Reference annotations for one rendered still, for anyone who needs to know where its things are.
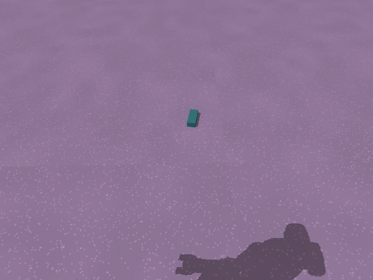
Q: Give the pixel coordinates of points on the small box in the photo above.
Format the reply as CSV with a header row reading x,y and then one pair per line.
x,y
192,118

